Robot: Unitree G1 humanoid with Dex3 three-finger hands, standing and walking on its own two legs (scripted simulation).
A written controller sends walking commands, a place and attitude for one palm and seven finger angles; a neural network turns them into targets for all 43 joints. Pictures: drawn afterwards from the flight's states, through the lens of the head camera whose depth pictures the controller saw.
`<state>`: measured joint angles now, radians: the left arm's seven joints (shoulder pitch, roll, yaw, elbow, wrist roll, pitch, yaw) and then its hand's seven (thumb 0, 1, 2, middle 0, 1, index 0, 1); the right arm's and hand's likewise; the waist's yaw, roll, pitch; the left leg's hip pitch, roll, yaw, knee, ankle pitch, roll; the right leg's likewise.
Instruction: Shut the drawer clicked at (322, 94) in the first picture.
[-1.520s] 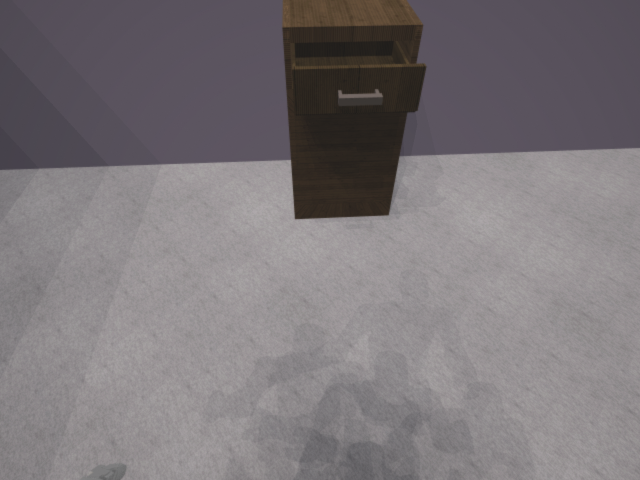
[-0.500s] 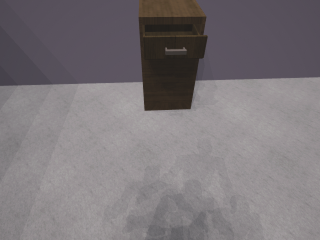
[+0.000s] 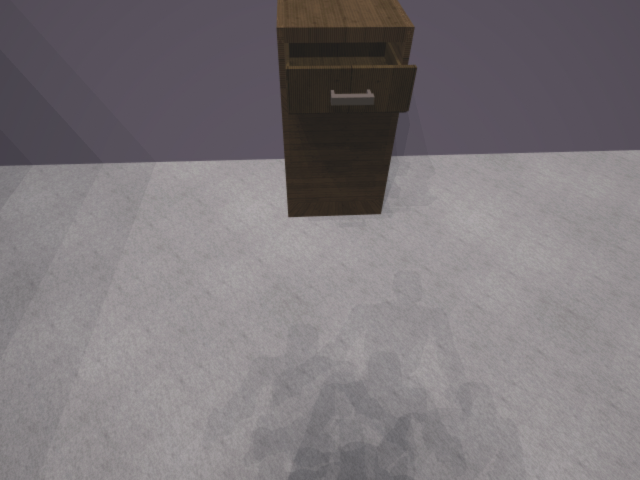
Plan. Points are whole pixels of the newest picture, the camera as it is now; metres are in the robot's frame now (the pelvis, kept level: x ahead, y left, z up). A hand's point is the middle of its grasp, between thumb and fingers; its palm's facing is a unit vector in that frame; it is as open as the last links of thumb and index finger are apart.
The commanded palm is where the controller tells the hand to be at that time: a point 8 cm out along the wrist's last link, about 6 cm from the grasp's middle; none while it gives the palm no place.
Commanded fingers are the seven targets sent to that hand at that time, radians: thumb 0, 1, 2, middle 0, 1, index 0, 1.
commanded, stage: walk to a spot facing it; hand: left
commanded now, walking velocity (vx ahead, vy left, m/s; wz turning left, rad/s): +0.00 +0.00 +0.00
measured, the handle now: (351, 96) +1.15 -0.02 -0.08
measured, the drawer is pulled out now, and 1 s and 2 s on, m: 0.18 0.18 0.18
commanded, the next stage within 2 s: none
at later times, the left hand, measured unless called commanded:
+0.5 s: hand out of the picture +0.06 +0.17 -0.18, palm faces -0.10 -0.97 -0.24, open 7.4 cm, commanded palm none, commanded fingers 0.00 0.90 0.90 -0.20 -0.30 -0.20 -0.30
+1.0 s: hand (206, 410) +0.26 +0.21 -0.20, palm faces -0.36 -0.91 -0.19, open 7.4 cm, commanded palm none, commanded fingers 0.00 0.90 0.90 -0.20 -0.30 -0.20 -0.30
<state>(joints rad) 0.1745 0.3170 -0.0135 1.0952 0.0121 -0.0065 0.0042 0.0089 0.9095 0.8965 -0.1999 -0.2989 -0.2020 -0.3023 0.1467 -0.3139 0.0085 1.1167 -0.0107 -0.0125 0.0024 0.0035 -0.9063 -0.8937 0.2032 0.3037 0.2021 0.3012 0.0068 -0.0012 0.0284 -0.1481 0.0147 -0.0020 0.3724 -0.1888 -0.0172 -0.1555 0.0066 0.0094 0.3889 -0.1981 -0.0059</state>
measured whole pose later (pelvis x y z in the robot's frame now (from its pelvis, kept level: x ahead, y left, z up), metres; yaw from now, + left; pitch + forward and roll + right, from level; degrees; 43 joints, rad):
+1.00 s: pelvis +0.20 +0.01 -0.02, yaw -30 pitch -1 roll -1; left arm 0.39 0.24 0.10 1.03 0.03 0.00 -0.01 0.01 0.91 0.90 -0.20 -0.30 -0.20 -0.30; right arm 0.13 -0.14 -0.02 0.87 -0.02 -0.07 0.00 0.00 -0.91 -0.89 0.20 0.30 0.20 0.30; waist 0.07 -0.06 0.04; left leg -0.33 0.05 0.13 0.63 -0.28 0.04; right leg -0.37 0.03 0.07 1.16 -0.40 -0.03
